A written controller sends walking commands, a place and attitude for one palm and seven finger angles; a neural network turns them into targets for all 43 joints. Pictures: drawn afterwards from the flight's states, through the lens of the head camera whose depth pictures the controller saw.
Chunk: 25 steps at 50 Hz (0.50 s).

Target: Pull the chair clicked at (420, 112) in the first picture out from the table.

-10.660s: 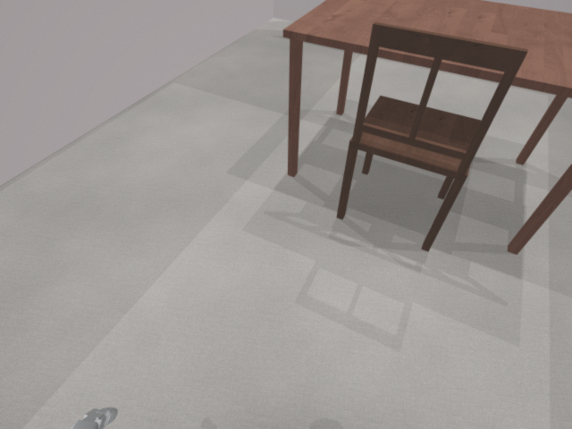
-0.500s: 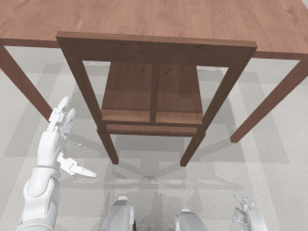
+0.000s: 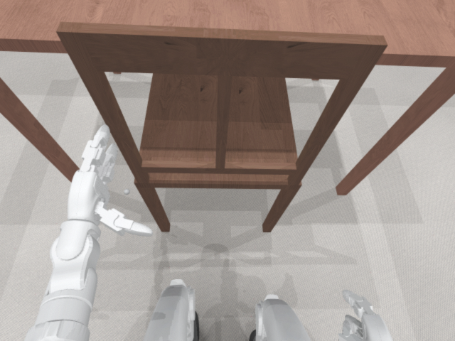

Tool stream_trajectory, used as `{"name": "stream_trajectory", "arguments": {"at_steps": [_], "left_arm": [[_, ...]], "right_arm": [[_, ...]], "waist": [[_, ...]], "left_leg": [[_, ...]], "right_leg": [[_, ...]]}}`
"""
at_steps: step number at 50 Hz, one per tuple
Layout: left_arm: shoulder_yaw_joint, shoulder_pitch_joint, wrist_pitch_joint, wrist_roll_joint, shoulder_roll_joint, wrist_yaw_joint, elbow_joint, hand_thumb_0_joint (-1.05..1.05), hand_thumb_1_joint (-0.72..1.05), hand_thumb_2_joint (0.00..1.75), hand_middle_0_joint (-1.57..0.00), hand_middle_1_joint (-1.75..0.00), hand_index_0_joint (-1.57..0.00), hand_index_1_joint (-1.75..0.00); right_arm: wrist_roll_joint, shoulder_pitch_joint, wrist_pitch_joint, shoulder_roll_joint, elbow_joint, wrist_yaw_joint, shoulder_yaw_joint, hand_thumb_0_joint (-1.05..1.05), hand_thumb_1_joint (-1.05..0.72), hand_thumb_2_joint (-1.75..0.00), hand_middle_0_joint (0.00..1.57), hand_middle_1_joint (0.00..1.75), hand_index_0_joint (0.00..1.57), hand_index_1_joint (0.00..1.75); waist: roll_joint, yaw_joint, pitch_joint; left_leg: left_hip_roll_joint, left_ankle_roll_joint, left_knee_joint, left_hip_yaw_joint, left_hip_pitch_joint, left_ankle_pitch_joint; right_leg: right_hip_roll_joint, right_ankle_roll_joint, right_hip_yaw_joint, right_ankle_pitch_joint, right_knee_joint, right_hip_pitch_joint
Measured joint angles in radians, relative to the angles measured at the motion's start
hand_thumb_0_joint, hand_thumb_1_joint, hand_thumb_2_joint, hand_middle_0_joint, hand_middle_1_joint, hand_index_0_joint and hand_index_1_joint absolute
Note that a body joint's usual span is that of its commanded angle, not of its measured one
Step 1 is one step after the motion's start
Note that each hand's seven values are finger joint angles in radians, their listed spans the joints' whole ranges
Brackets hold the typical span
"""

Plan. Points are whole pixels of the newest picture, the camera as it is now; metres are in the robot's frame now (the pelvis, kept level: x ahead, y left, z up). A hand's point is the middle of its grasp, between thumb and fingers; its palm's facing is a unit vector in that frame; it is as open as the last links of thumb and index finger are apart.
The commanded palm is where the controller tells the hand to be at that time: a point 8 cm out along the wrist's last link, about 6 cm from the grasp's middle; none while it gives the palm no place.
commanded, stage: aim the fingers beside a spindle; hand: left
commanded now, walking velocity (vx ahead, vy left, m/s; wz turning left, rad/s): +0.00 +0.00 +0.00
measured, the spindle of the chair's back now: (222, 128) +0.49 +0.02 +0.02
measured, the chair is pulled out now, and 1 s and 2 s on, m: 0.00 0.00 0.00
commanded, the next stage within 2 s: none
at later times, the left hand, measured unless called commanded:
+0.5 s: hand (114, 186) +0.36 +0.19 +0.04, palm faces +0.04 -1.00 -0.07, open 16.9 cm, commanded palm +0.33 +0.24 +0.03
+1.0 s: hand (118, 198) +0.34 +0.19 +0.02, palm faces -0.02 -1.00 -0.01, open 16.9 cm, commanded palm +0.32 +0.24 +0.03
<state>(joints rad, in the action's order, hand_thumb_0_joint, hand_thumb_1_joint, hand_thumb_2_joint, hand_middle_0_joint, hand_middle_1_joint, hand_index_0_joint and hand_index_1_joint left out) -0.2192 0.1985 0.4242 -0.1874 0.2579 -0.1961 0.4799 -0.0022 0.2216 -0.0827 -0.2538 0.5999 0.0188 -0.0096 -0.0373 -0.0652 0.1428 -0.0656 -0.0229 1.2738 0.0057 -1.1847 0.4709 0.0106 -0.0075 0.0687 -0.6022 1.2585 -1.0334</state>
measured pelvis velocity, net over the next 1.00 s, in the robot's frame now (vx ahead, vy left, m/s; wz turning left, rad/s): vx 0.00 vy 0.00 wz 0.01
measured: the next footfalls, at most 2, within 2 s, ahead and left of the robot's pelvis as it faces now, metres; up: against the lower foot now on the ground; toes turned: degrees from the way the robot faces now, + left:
none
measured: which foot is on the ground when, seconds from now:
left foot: down 0.00-1.00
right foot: down 0.00-1.00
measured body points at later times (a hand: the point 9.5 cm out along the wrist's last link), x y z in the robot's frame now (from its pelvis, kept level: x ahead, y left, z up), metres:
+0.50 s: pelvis +0.01 -0.01 +0.00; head +0.12 +0.01 +0.44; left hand +0.35 +0.25 +0.04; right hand +0.15 -0.26 -0.10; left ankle +0.07 +0.11 -0.62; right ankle +0.00 -0.13 -0.62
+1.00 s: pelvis +0.00 +0.00 +0.00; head +0.11 +0.01 +0.44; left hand +0.34 +0.24 +0.02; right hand +0.14 -0.26 -0.10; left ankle +0.07 +0.11 -0.62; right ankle +0.00 -0.13 -0.62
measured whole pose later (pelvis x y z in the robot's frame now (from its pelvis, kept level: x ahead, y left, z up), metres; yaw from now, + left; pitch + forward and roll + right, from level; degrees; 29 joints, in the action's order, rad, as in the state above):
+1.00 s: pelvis +0.00 +0.00 +0.00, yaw +0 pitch +21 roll -4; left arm -0.22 0.16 0.42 -0.24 0.28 -0.26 0.49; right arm -0.02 0.22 -0.07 -0.26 0.60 0.02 -0.01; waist -0.05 -0.06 0.15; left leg -0.06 -0.02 1.26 -0.01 -1.16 0.47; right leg 0.01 0.00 0.08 -0.60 1.23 -1.00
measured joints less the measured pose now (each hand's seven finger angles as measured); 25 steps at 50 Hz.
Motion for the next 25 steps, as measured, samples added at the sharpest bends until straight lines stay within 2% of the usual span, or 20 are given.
{"name": "stream_trajectory", "arguments": {"at_steps": [6, 10, 14, 19, 25], "left_arm": [[-0.021, -0.041, 0.033, -0.003, 0.012, 0.013, -0.049, -0.02, -0.5, 0.3, -0.06, -0.08, -0.06, -0.08], [-0.026, -0.025, 0.025, -0.021, 0.027, -0.007, 0.01, -0.02, -0.5, 0.3, -0.06, -0.08, -0.06, -0.08], [-0.004, -0.022, 0.011, -0.031, 0.016, -0.034, 0.038, -0.02, -0.5, 0.3, -0.05, -0.08, -0.06, -0.08], [0.007, -0.046, 0.035, -0.009, -0.008, -0.025, -0.029, -0.02, -0.5, 0.3, -0.06, -0.08, -0.06, -0.08], [-0.038, -0.022, 0.046, -0.01, 0.029, -0.005, -0.024, -0.02, -0.5, 0.3, -0.06, -0.08, -0.06, -0.08]], "right_arm": [[0.0, 0.011, 0.013, 0.003, 0.002, -0.002, 0.0, 0.01, -0.91, -0.9, 0.21, 0.3, 0.2, 0.3], [-0.008, 0.013, 0.017, -0.002, 0.007, -0.001, -0.003, 0.01, -0.91, -0.9, 0.21, 0.3, 0.2, 0.3], [-0.012, 0.005, 0.011, -0.009, 0.006, 0.003, 0.001, 0.01, -0.91, -0.9, 0.21, 0.3, 0.2, 0.3], [-0.002, -0.015, 0.0, -0.007, 0.005, 0.009, 0.007, 0.01, -0.91, -0.9, 0.21, 0.3, 0.2, 0.3], [0.0, -0.021, 0.012, 0.001, 0.002, 0.004, 0.002, 0.01, -0.91, -0.9, 0.2, 0.3, 0.2, 0.3]], "waist": [[0.0, 0.005, 0.003], [-0.003, 0.011, 0.013], [-0.003, 0.012, 0.01], [0.006, 0.007, -0.004], [0.005, 0.007, 0.002]], "left_leg": [[-0.003, 0.003, -0.023, 0.003, 0.029, -0.002], [0.001, 0.006, -0.026, -0.004, 0.031, -0.002], [0.003, 0.007, -0.016, -0.011, 0.019, 0.0], [-0.001, 0.008, -0.009, -0.011, 0.016, 0.004], [-0.003, 0.011, -0.017, -0.008, 0.028, 0.002]], "right_leg": [[-0.003, 0.002, -0.003, 0.004, -0.023, 0.026], [-0.001, 0.004, 0.004, 0.002, -0.026, 0.032], [-0.001, 0.006, 0.011, -0.003, -0.018, 0.024], [-0.004, 0.007, 0.009, -0.005, -0.012, 0.019], [-0.006, 0.01, 0.007, -0.003, -0.017, 0.028]]}}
